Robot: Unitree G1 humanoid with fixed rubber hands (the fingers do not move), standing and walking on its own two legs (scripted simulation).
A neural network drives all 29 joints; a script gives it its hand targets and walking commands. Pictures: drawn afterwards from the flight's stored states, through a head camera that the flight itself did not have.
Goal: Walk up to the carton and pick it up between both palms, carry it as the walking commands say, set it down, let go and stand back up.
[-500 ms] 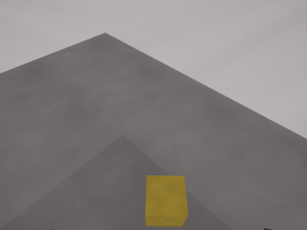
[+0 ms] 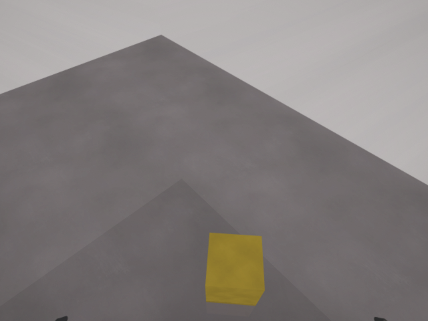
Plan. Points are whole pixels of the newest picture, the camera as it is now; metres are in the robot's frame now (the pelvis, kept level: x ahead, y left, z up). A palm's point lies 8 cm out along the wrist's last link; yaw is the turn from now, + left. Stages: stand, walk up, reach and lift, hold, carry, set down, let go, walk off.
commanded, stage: walk up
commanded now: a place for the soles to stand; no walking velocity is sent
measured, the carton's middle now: (233, 270) +0.42 -0.08 -0.65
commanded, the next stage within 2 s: reach and lift in 0.42 s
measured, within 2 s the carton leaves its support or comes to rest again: neither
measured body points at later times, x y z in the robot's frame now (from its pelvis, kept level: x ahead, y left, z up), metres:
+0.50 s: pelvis -0.01 -0.01 -0.01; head +0.04 +0.00 +0.44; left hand +0.12 +0.31 -0.11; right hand +0.15 -0.31 -0.10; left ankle +0.03 +0.12 -0.74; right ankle +0.00 -0.10 -0.74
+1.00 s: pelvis +0.00 +0.01 -0.04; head +0.13 -0.01 +0.39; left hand +0.25 +0.25 -0.14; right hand +0.23 -0.30 -0.14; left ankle +0.03 +0.12 -0.74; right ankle +0.00 -0.10 -0.74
